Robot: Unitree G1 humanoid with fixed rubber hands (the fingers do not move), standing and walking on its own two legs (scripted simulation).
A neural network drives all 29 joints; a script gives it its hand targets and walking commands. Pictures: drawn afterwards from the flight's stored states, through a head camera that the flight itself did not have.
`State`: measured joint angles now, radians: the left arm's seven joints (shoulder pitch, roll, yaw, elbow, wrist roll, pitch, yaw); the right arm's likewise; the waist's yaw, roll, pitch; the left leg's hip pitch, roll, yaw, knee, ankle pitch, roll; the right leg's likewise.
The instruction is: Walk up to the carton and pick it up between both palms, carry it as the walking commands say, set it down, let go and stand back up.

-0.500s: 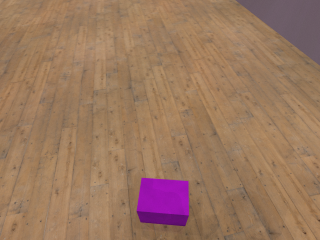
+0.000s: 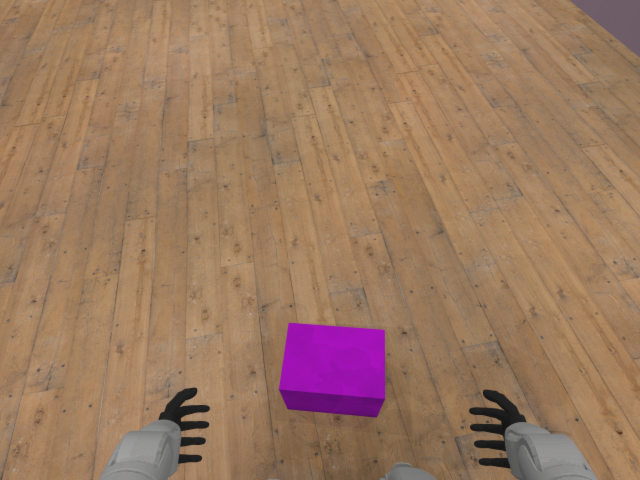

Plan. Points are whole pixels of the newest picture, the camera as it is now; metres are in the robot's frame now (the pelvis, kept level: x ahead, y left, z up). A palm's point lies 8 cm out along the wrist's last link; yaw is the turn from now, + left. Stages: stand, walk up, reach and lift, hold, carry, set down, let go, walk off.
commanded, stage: reach and lift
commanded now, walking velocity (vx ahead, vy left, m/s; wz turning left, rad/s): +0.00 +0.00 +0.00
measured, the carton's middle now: (333, 371) +0.43 +0.00 -0.64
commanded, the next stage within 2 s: none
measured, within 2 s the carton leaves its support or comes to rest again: neither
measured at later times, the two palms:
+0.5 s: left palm (179, 441) +0.19 +0.23 -0.15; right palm (489, 461) +0.16 -0.21 -0.15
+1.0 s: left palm (200, 341) +0.35 +0.23 -0.17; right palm (454, 358) +0.32 -0.20 -0.18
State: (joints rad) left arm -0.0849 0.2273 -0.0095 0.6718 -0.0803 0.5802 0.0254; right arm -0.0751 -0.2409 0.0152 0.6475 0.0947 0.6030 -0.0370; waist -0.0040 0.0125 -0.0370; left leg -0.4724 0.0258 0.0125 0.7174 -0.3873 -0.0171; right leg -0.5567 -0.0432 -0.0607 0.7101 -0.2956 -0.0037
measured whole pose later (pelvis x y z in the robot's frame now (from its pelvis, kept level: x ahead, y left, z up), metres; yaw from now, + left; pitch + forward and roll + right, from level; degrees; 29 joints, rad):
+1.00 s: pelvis -0.08 +0.01 -0.09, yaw +0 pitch +29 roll +0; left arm -0.84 0.34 0.19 0.94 -0.07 0.23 -0.08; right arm -0.73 -0.17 -0.21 0.75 0.09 0.29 -0.11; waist -0.02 0.00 0.00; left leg -1.29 0.02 0.00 1.19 -0.41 -0.01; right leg -1.34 -0.05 -0.03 1.11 -0.28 0.00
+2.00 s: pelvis -0.10 +0.01 -0.26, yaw +0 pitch +49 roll +0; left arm -1.16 0.44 0.21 0.90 -0.12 0.15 -0.07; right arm -1.07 -0.29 -0.29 0.78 0.11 0.16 -0.08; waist -0.02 0.00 -0.03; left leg -2.08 0.01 -0.01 1.77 -0.55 0.00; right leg -2.14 -0.06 -0.01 1.67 -0.38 0.01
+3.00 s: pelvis -0.12 +0.02 -0.39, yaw -1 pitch +37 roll -1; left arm -1.36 0.44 -0.01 1.12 -0.25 0.02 0.05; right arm -1.42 -0.40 -0.09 1.25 0.33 -0.02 -0.13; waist -0.01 -0.03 0.33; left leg -2.27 0.01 -0.01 2.25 -0.64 0.00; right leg -2.35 -0.05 0.01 2.12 -0.42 0.02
